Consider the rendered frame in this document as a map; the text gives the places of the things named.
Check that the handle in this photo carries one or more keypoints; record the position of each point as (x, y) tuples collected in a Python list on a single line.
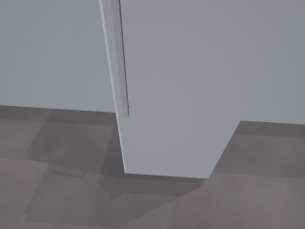
[(120, 54)]

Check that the fridge door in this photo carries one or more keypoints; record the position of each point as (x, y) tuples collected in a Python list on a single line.
[(193, 68)]

